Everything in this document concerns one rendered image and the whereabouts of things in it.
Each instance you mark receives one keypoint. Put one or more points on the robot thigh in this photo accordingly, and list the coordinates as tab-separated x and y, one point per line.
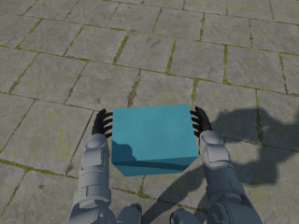
129	215
184	217

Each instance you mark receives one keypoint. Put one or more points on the right robot thigh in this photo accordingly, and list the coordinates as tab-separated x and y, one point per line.
184	217

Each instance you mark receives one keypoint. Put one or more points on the carton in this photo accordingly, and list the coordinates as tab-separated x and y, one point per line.
153	140

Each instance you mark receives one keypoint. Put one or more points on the robot left hand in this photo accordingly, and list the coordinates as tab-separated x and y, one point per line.
99	124

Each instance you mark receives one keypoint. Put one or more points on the robot right forearm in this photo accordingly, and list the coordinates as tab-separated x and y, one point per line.
222	183

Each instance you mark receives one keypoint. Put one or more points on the robot right hand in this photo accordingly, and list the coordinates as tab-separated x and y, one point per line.
202	120

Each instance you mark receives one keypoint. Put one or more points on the robot left forearm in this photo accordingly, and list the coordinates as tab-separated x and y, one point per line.
93	177

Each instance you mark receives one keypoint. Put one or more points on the robot right upper arm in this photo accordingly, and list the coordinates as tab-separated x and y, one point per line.
222	212

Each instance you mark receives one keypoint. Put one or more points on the left robot thigh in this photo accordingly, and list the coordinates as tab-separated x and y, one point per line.
129	215

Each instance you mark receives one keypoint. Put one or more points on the robot left upper arm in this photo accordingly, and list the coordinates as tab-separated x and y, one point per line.
99	215

